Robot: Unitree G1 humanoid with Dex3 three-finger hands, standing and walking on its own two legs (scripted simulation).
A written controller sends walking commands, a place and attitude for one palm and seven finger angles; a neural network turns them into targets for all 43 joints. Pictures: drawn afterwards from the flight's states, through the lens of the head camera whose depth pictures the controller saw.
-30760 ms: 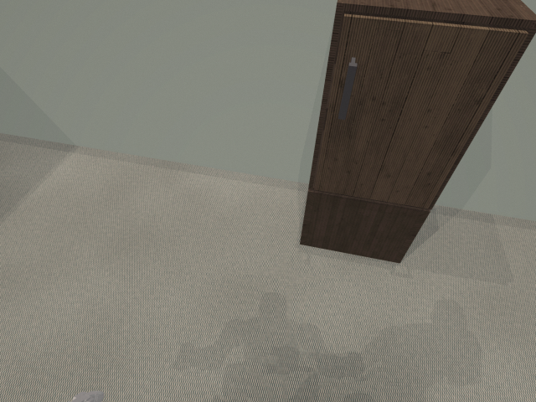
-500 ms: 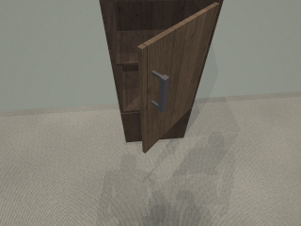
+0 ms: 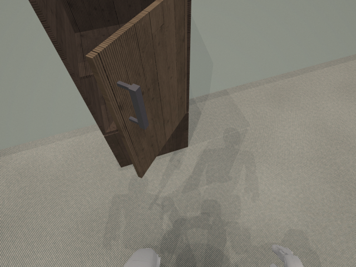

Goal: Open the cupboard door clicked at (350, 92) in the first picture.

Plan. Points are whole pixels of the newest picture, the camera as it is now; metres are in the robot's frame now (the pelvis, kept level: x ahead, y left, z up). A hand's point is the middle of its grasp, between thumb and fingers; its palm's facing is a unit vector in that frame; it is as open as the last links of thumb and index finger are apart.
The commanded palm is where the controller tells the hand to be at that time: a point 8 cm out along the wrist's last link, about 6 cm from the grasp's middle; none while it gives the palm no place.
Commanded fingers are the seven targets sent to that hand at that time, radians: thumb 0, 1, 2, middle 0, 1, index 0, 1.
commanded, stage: walk to a spot facing it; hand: left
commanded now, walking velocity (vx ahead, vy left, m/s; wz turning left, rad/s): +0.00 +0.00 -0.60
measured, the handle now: (133, 106) +0.48 +0.17 +0.04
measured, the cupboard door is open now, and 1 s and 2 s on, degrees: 42 42 42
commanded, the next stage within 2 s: none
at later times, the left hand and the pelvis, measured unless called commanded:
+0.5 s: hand (102, 243) +0.17 +0.23 -0.17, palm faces -0.30 -0.92 -0.23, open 7.4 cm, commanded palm none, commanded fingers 0.00 0.90 0.90 -0.20 -0.30 -0.20 -0.30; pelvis +0.02 +0.05 +0.00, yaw -19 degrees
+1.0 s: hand (140, 216) +0.25 +0.14 -0.18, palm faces -0.58 -0.79 -0.17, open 7.4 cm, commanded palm none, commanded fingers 0.00 0.90 0.90 -0.20 -0.30 -0.20 -0.30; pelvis +0.05 +0.05 -0.01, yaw -37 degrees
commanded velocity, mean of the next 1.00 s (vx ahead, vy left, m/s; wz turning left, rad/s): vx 0.00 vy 0.00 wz -0.60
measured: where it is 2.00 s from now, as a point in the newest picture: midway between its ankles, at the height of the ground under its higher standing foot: (222, 264)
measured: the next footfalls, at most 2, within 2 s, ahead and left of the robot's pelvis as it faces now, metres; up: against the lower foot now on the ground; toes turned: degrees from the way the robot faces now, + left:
left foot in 0.22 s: +0.06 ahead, +0.16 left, +0.00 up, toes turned -9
right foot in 0.58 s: +0.01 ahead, -0.10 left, +0.00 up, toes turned -25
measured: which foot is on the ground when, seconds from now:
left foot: up 0.00-0.20, down 0.22-0.58, up 0.60-0.84, down 0.86-1.00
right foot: down 0.00-0.20, up 0.22-0.56, down 0.58-0.86, up 0.88-1.00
